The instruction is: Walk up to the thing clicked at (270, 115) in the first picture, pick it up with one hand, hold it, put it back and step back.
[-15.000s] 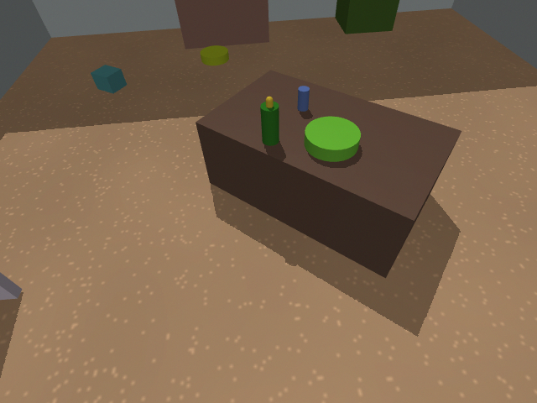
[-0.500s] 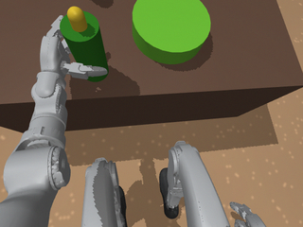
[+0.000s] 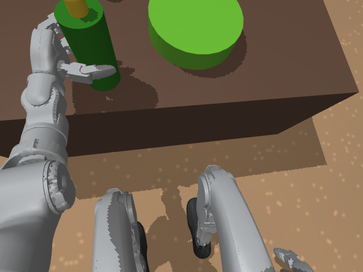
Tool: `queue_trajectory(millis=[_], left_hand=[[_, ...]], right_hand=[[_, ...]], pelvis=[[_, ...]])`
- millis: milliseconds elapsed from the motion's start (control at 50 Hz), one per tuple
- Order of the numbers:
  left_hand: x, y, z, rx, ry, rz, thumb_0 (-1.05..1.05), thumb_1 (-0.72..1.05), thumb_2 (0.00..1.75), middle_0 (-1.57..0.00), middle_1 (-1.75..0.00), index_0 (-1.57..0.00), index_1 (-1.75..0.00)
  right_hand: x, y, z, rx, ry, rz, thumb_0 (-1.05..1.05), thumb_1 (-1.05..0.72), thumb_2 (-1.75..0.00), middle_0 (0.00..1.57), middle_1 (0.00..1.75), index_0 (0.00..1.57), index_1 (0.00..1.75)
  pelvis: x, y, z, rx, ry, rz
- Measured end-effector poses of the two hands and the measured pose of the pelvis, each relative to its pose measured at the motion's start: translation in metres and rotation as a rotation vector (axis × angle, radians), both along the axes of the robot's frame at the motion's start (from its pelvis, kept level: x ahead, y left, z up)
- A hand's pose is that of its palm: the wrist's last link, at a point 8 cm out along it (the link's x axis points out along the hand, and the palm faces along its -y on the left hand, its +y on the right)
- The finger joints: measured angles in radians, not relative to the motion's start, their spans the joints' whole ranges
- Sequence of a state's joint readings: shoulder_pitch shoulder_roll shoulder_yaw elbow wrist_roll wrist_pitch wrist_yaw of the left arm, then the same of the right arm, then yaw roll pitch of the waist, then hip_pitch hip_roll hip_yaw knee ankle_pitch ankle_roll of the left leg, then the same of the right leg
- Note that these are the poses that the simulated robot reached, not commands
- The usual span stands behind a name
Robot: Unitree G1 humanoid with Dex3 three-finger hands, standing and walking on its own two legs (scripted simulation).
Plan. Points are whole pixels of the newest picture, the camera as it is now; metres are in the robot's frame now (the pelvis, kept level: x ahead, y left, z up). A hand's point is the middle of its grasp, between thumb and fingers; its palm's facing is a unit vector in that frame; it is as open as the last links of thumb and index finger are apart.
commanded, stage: close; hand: left
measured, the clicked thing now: (90, 42) +0.56 +0.10 +0.04
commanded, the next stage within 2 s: settle in 0.08 s
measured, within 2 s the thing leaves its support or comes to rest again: leaves its support in 0.58 s
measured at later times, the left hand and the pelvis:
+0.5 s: hand (87, 49) +0.57 +0.11 +0.02, palm faces -0.14 -0.99 -0.02, open 10.4 cm; pelvis +0.00 +0.00 +0.01, yaw -1 degrees
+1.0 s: hand (73, 19) +0.57 +0.11 +0.08, palm faces -0.13 -0.99 -0.02, open 10.6 cm; pelvis +0.03 +0.00 +0.08, yaw -1 degrees
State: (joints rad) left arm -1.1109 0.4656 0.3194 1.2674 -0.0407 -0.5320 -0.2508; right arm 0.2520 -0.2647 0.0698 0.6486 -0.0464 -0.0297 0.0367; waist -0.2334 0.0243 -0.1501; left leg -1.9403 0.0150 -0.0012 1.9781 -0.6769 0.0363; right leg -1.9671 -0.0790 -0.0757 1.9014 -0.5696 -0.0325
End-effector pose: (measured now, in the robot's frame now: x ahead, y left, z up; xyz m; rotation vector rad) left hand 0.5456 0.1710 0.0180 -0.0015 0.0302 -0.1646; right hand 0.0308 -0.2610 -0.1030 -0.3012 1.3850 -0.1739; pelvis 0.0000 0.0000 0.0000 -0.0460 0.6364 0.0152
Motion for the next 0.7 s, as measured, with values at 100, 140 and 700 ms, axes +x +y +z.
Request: queue_trajectory(millis=[100, 140, 700], left_hand=[[0.003, 0.001, 0.0, -0.011, -0.006, 0.008, -0.02, -0.19, 0.48, -0.81, -0.69, -0.82, -0.67], [0.004, 0.001, 0.0, -0.011, -0.004, 0.007, -0.02, -0.22, 0.49, -0.83, -0.72, -0.83, -0.69], [0.002, 0.003, 0.026, 0.073, 0.105, 0.055, 0.02, -0.43, 0.88, -0.78, -1.06, -0.75, -1.02]], right_hand=[[0.0, 0.0, 0.0, -0.007, -0.008, -0.001, 0.01, -0.91, -0.89, 0.2, 0.3, 0.21, 0.3], [0.001, 0.0, 0.001, -0.01, -0.016, 0.001, 0.01, -0.91, -0.89, 0.2, 0.3, 0.21, 0.3], [-0.001, 0.01, 0.041, 0.017, 0.028, -0.051, 0.01, -0.91, -0.9, 0.2, 0.3, 0.21, 0.3]], pelvis=[[-0.001, 0.001, -0.002, -0.003, 0.001, -0.001], [-0.001, 0.001, -0.003, -0.004, 0.002, -0.002], [0.014, 0.001, 0.046, 0.0, -0.011, -0.011]])
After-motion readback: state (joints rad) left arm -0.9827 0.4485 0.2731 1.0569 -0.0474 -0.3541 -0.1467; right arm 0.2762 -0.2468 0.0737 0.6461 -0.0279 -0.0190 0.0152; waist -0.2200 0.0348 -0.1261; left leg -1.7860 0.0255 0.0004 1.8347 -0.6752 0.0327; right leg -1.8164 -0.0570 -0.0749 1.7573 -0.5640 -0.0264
